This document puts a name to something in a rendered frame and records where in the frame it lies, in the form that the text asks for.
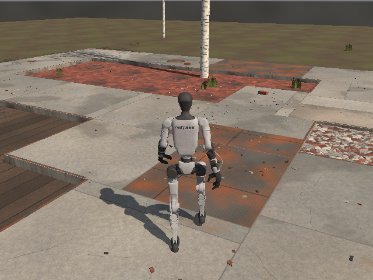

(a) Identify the robot left upper arm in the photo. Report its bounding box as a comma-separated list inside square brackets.
[159, 117, 174, 148]

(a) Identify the left robot forearm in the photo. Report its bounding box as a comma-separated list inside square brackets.
[158, 140, 166, 158]

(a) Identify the right robot hand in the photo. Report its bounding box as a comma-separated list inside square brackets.
[207, 172, 221, 190]

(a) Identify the robot right upper arm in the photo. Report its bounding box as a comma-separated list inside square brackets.
[198, 117, 212, 151]

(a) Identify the left robot hand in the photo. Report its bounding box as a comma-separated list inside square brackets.
[158, 154, 172, 164]

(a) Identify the robot left foot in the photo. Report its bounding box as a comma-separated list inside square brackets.
[171, 236, 180, 253]

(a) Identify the right robot forearm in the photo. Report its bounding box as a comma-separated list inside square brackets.
[206, 142, 220, 173]

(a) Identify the robot right thigh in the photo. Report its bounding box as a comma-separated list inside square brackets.
[195, 162, 206, 193]

